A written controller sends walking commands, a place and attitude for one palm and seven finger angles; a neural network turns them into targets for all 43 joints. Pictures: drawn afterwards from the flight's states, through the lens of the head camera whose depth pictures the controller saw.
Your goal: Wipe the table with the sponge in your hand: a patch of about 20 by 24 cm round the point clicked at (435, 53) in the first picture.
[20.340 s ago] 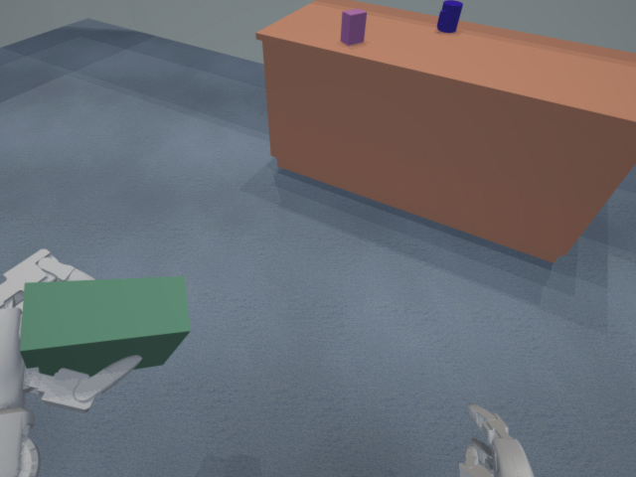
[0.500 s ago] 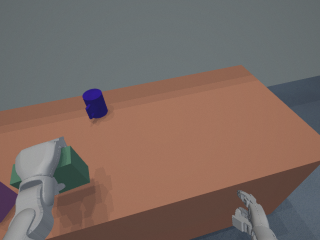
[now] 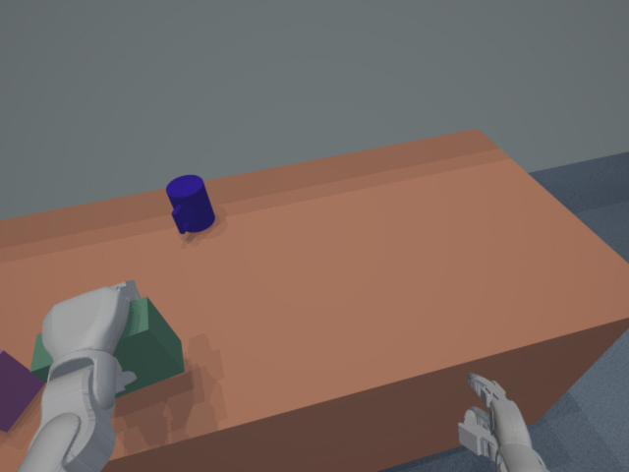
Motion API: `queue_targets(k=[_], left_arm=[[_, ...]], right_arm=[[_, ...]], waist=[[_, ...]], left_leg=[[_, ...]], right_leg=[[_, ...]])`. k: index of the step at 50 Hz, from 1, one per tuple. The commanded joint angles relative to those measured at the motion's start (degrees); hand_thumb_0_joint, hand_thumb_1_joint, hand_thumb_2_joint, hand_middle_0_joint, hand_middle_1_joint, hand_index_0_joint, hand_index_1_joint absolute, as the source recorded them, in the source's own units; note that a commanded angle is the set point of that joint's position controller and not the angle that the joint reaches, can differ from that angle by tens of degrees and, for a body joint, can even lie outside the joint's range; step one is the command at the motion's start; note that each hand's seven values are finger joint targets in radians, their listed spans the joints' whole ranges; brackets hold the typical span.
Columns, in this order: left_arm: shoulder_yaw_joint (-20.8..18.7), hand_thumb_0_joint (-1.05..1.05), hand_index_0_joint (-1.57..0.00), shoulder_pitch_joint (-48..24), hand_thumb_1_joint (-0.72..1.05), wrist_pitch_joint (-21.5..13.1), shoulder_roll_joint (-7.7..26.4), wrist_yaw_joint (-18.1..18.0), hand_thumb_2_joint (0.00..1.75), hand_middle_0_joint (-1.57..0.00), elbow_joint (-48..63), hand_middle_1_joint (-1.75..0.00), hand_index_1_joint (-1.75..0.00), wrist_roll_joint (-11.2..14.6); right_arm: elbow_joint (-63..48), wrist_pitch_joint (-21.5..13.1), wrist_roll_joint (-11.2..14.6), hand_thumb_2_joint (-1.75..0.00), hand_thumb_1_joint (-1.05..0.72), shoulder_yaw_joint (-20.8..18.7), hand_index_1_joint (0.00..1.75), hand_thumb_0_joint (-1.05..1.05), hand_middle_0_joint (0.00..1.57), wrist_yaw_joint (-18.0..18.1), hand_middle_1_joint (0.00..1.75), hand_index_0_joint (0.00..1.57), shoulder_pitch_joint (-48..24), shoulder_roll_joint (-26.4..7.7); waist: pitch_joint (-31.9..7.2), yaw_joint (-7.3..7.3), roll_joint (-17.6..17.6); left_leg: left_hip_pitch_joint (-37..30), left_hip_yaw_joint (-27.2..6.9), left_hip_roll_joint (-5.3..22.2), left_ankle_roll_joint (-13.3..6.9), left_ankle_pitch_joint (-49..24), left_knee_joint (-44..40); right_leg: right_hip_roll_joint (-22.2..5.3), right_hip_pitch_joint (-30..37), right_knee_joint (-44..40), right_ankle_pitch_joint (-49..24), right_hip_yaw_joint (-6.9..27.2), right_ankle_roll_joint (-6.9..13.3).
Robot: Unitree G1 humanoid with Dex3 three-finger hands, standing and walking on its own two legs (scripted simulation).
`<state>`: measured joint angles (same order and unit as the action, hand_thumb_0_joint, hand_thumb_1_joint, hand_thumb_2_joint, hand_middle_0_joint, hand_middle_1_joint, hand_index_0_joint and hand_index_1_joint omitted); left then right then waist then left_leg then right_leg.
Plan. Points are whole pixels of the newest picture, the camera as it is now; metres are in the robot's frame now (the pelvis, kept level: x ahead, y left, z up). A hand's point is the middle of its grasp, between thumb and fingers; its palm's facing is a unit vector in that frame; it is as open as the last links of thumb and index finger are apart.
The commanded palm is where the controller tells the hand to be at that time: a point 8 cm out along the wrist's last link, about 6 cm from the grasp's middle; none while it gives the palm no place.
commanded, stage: lower the sponge onto the table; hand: left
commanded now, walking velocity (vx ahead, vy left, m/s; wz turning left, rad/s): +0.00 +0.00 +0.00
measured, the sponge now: (123, 361) +0.23 +0.31 +0.01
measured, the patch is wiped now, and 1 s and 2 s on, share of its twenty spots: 0.00 0.00 0.05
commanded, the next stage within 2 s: wipe forward along the first lane in 1.44 s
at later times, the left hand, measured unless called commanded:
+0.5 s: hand (135, 356) +0.23 +0.29 +0.03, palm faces -0.08 -0.09 -0.99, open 9.5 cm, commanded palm +0.20 +0.29 +0.09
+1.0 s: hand (131, 367) +0.22 +0.29 +0.01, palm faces -0.06 -0.07 -1.00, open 9.5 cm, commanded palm +0.20 +0.29 +0.07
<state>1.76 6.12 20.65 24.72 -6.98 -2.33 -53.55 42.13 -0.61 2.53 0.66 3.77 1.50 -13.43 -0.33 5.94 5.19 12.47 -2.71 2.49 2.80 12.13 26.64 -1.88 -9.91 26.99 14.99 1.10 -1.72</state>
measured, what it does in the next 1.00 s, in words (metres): stands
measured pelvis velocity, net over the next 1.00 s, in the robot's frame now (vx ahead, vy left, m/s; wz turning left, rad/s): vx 0.00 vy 0.01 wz -0.01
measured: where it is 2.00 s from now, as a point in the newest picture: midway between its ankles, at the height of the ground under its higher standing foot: outside the picture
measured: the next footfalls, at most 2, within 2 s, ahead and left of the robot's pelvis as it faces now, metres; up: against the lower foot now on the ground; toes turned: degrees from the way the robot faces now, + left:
none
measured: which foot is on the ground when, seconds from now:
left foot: down 0.00-1.00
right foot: down 0.00-1.00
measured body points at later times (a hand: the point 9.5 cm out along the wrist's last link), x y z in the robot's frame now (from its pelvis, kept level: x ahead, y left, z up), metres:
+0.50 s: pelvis +0.01 +0.00 +0.00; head +0.01 -0.03 +0.45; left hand +0.23 +0.29 +0.08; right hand +0.24 -0.21 -0.09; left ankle +0.03 +0.15 -0.74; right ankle +0.00 -0.14 -0.74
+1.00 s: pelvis +0.00 +0.01 +0.00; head +0.00 -0.01 +0.45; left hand +0.22 +0.29 +0.07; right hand +0.23 -0.21 -0.09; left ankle +0.03 +0.15 -0.74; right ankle +0.00 -0.14 -0.74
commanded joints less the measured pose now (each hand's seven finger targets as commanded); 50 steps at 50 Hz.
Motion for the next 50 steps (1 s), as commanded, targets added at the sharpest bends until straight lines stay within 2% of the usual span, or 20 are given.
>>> queue_targets(k=[1,3,8,9,13,14,18,19,20,22,23,24,28,29,34,39,43,44,48,50], left_arm=[[-2.24,0.00,-1.20,-8.02,0.10,-0.71,10.93,2.68,1.30,-1.20,12.82,-1.60,-1.60,-2.01],[-6.63,0.00,-1.20,-10.44,0.10,-3.70,15.99,2.62,1.30,-1.20,16.56,-1.60,-1.60,-2.85],[-11.49,0.00,-1.20,-12.86,0.10,-9.39,18.20,-1.28,1.30,-1.20,14.97,-1.60,-1.60,-4.79],[-8.20,0.00,-1.20,-12.49,0.10,-9.71,13.60,-2.04,1.30,-1.20,14.66,-1.60,-1.60,-4.67],[-8.72,0.00,-1.20,-11.29,0.10,-8.66,12.82,-3.77,1.30,-1.20,10.90,-1.60,-1.60,-3.21],[-5.75,0.00,-1.20,-9.50,0.10,-7.99,9.36,-3.51,1.30,-1.20,10.43,-1.60,-1.60,-2.72],[-5.58,0.00,-1.20,-9.50,0.10,-5.49,10.86,-2.33,1.30,-1.20,8.33,-1.60,-1.60,-2.59],[-2.65,0.00,-1.20,-10.43,0.10,-5.45,8.14,-1.80,1.30,-1.20,9.44,-1.60,-1.60,-2.85],[-5.39,0.00,-1.20,-8.67,0.10,-5.52,11.28,-1.84,1.30,-1.20,9.10,-1.60,-1.60,-3.52],[-4.21,0.00,-1.20,-9.28,0.10,-5.93,10.44,-1.73,1.30,-1.20,10.89,-1.60,-1.60,-4.20],[-8.06,0.00,-1.20,-8.58,0.10,-6.41,14.19,-2.22,1.30,-1.20,12.09,-1.60,-1.60,-4.14],[-6.26,0.00,-1.20,-6.91,0.10,-6.76,11.56,-2.39,1.30,-1.20,12.57,-1.60,-1.60,-4.49],[-12.44,0.00,-1.20,-3.21,0.10,-7.25,16.34,-4.59,1.30,-1.20,12.59,-1.60,-1.60,-4.67],[-8.11,0.00,-1.20,-3.12,0.10,-7.13,11.28,-4.78,1.30,-1.20,13.39,-1.60,-1.60,-4.75],[-4.95,0.00,-1.20,-6.69,0.10,-6.47,8.65,-4.64,1.30,-1.20,10.24,-1.60,-1.60,-3.07],[-3.50,0.00,-1.20,-10.18,0.10,-8.05,9.18,-3.83,1.30,-1.20,10.60,-1.60,-1.60,-4.01],[-8.17,0.00,-1.20,-9.01,0.10,-9.88,13.52,-5.10,1.30,-1.20,9.01,-1.60,-1.60,-4.99],[-6.20,0.00,-1.20,-9.26,0.10,-10.20,10.95,-5.38,1.30,-1.20,8.82,-1.60,-1.60,-5.34],[-9.31,0.00,-1.20,-6.96,0.10,-9.23,12.71,-7.24,1.30,-1.20,6.06,-1.60,-1.60,-5.18],[-7.85,0.00,-1.20,-4.89,0.10,-8.44,10.43,-7.52,1.30,-1.20,4.56,-1.60,-1.60,-5.02]], right_arm=[[-12.19,-3.71,-0.26,-0.90,-0.90,-1.89,0.30,0.00,0.20,0.71,0.30,0.20,-12.84,-6.83],[-12.24,-4.01,-0.91,-0.90,-0.90,-2.10,0.30,0.00,0.20,1.08,0.30,0.20,-11.88,-6.98],[-10.68,-4.56,-1.61,-0.90,-0.90,-3.00,0.30,0.00,0.20,1.73,0.30,0.20,-9.26,-6.77],[-11.00,-4.83,-1.43,-0.90,-0.90,-3.00,0.30,0.00,0.20,1.71,0.30,0.20,-8.97,-5.91],[-9.96,-4.90,-0.88,-0.90,-0.90,-3.59,0.30,0.00,0.20,1.50,0.30,0.20,-9.63,-6.69],[-10.58,-5.02,-0.59,-0.90,-0.90,-3.53,0.30,0.00,0.20,1.31,0.30,0.20,-9.40,-6.26],[-10.30,-4.60,-0.46,-0.90,-0.90,-3.28,0.30,0.00,0.20,1.10,0.30,0.20,-10.57,-7.05],[-11.03,-4.75,-0.44,-0.90,-0.90,-3.11,0.30,0.00,0.20,0.96,0.30,0.20,-10.27,-6.67],[-10.73,-4.78,-0.61,-0.90,-0.90,-3.36,0.30,0.00,0.20,0.84,0.30,0.20,-10.13,-6.85],[-11.10,-4.64,-0.94,-0.90,-0.90,-3.48,0.30,0.00,0.20,0.70,0.30,0.20,-10.09,-6.83],[-11.11,-4.68,-1.14,-0.90,-0.90,-3.59,0.30,0.00,0.20,0.83,0.30,0.20,-9.85,-7.23],[-11.52,-4.72,-1.20,-0.90,-0.90,-3.63,0.30,0.00,0.20,0.71,0.30,0.20,-9.14,-6.64],[-10.82,-4.02,-1.48,-0.90,-0.90,-4.02,0.30,0.00,0.20,0.45,0.30,0.20,-8.90,-7.41],[-11.54,-4.04,-1.29,-0.90,-0.90,-3.76,0.30,0.00,0.20,0.17,0.30,0.20,-8.90,-6.45],[-10.80,-4.39,-0.66,-0.90,-0.90,-3.91,0.30,0.00,0.20,0.53,0.30,0.20,-9.16,-6.70],[-10.64,-5.19,-1.02,-0.90,-0.90,-3.90,0.30,0.00,0.20,1.28,0.30,0.20,-8.72,-6.45],[-9.80,-5.10,-1.54,-0.90,-0.90,-4.31,0.30,0.00,0.20,1.52,0.30,0.20,-7.93,-6.94],[-10.01,-5.11,-1.46,-0.90,-0.90,-4.21,0.30,0.00,0.20,1.45,0.30,0.20,-7.65,-6.34],[-9.53,-4.44,-1.31,-0.90,-0.90,-4.46,0.30,0.00,0.20,1.13,0.30,0.20,-8.32,-7.00],[-9.69,-4.46,-1.02,-0.90,-0.90,-4.58,0.30,0.00,0.20,0.75,0.30,0.20,-8.42,-6.56]], waist=[[-8.96,0.69,-4.46],[-9.91,1.07,-2.50],[-9.08,1.25,-0.45],[-10.51,0.84,0.06],[-9.75,0.81,-0.30],[-10.24,0.54,-1.02],[-8.99,0.47,-2.83],[-10.66,0.20,-2.99],[-11.01,1.02,-2.99],[-12.06,0.90,-2.95],[-12.63,1.46,-1.85],[-13.49,1.26,-1.36],[-12.37,2.29,-1.48],[-12.56,1.57,-0.92],[-8.88,-0.15,-2.22],[-10.95,-0.31,-1.37],[-11.56,0.80,-0.76],[-12.04,0.28,-0.42],[-10.93,1.37,-0.27],[-11.75,1.44,-2.28]], left_leg=[[-4.64,1.16,-4.41,-4.20,-6.53,-2.63],[-5.98,0.67,-4.33,-4.32,-6.24,-2.37],[-7.39,0.75,-4.07,-3.77,-7.35,-1.33],[-7.50,1.38,-4.07,-3.85,-8.18,-1.11],[-7.33,1.29,-3.57,-3.35,-7.93,-1.55],[-6.51,1.76,-3.53,-3.60,-8.34,-1.47],[-5.36,1.49,-3.64,-3.48,-7.55,-2.12],[-5.36,1.94,-3.77,-3.87,-7.95,-1.80],[-5.55,1.58,-3.81,-3.80,-9.18,-1.53],[-6.18,1.78,-3.80,-3.87,-10.93,-1.05],[-6.36,1.40,-3.77,-3.80,-10.75,-1.12],[-6.07,1.90,-3.86,-3.98,-11.67,-0.54],[-5.74,1.31,-3.65,-3.42,-13.23,-0.03],[-5.29,1.90,-3.67,-3.51,-13.81,0.08],[-5.08,2.04,-3.15,-3.88,-8.87,0.00],[-5.52,1.74,-3.76,-4.26,-7.39,0.23],[-5.54,1.37,-3.70,-3.87,-7.85,0.37],[-5.11,1.90,-3.76,-3.97,-8.31,0.75],[-4.45,1.59,-3.48,-3.32,-8.20,0.19],[-3.76,1.90,-3.38,-3.35,-8.88,0.53]], right_leg=[[2.40,0.06,-5.35,-6.19,-1.73,3.94],[2.90,-0.06,-5.64,-5.56,-0.45,4.43],[3.45,-2.69,-6.41,-5.76,1.19,5.37],[3.23,-2.52,-5.76,-6.45,-0.39,5.13],[3.27,-3.32,-5.85,-6.71,0.55,5.18],[3.05,-2.63,-5.23,-7.41,-1.23,4.81],[3.03,-2.42,-5.33,-7.01,-0.51,4.69],[2.82,-2.02,-4.76,-7.80,-1.99,4.38],[2.83,-1.37,-4.38,-8.85,-1.65,4.58],[2.77,-1.24,-3.98,-11.10,-1.49,4.53],[3.10,-0.52,-3.96,-10.68,-0.52,4.93],[3.00,-0.38,-3.41,-11.47,-1.94,4.78],[3.16,-0.21,-3.12,-14.17,0.52,5.42],[2.87,-0.61,-2.69,-14.30,-1.31,5.08],[2.94,-4.34,-4.10,-8.84,-1.46,4.57],[3.09,-4.72,-3.92,-6.55,-1.87,4.60],[3.40,-4.52,-3.73,-7.03,-0.16,5.16],[3.29,-4.47,-3.26,-7.72,-1.56,4.95],[3.41,-4.64,-3.48,-7.39,0.00,5.36],[3.22,-3.97,-2.86,-8.45,-1.27,5.07]])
